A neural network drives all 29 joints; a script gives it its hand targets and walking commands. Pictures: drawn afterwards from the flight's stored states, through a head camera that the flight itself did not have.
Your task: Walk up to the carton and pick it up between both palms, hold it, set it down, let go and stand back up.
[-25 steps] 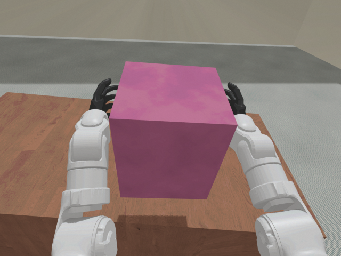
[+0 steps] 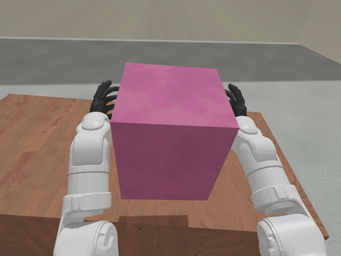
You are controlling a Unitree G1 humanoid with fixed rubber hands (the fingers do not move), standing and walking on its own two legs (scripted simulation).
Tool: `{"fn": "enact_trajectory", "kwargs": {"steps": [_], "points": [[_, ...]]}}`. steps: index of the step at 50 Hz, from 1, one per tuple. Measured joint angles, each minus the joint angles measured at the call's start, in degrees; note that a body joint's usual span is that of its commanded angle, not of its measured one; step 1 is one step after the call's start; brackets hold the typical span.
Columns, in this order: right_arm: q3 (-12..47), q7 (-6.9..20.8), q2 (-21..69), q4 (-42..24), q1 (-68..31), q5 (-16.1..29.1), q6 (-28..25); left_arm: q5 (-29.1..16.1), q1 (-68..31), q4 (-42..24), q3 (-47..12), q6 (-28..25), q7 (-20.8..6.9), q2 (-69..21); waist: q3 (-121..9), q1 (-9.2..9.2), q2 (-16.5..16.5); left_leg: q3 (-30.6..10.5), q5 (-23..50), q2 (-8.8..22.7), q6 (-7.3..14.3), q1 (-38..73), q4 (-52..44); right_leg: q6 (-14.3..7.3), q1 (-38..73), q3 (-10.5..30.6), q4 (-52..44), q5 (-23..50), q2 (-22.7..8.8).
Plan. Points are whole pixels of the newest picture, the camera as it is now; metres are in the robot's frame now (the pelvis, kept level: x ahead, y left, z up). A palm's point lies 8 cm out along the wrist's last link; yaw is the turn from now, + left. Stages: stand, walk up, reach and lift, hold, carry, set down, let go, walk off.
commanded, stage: hold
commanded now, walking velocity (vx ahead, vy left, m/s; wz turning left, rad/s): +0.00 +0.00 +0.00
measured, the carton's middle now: (168, 134) +0.37 +0.01 +0.16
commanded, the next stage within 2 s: none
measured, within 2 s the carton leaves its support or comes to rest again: neither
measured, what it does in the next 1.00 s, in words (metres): stands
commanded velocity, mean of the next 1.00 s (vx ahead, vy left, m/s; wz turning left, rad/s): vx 0.00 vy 0.00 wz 0.00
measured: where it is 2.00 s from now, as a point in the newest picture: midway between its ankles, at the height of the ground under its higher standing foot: outside the picture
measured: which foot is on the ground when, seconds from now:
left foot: down 0.00-1.00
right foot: down 0.00-1.00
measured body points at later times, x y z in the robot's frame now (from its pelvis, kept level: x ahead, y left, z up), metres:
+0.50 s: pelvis +0.00 +0.00 +0.00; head -0.05 +0.04 +0.45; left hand +0.38 +0.17 +0.22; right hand +0.39 -0.14 +0.22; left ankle +0.03 +0.13 -0.75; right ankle +0.00 -0.12 -0.75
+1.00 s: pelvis +0.00 +0.00 +0.00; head -0.06 +0.02 +0.45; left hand +0.37 +0.16 +0.21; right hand +0.38 -0.14 +0.21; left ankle +0.03 +0.13 -0.75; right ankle +0.00 -0.12 -0.75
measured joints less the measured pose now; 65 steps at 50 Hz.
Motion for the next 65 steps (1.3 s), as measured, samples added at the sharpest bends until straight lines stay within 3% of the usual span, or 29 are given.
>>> {"fn": "enact_trajectory", "kwargs": {"steps": [18,34,47,65], "points": [[-0.04,-0.54,0.42,1.18,-1.12,-0.15,0.62,-0.12,-0.56,1.50,0.72,-0.14,-0.84,0.71,0.12,0.06,-0.73,-0.10,0.11,-0.24,0.14,0.08,-0.02,0.13,-0.04,0.20,0.24,-0.02,-0.13],[-0.51,0.42,-0.27,1.62,-0.95,0.30,0.22,0.51,-1.19,2.01,-0.14,0.03,0.18,0.15,-0.41,-0.24,-0.44,0.23,-0.24,-0.21,0.31,-0.28,0.08,0.25,-0.26,0.73,-0.36,0.18,-0.04],[1.32,-0.54,-0.39,-1.07,0.45,1.03,0.98,-0.42,1.81,-1.25,0.03,0.03,0.11,-0.22,0.47,-0.15,-0.19,-0.41,-0.46,0.03,-0.16,0.70,0.39,-0.18,0.70,0.33,0.30,-0.37,0.32],[-1.60,0.13,0.34,2.92,-2.35,-1.02,0.24,0.02,-3.56,4.76,0.65,-0.47,-0.29,1.10,-1.07,0.49,-0.40,-0.02,0.61,-0.52,0.37,-1.14,-0.45,0.29,-1.54,0.91,0.07,0.48,-0.18]]}}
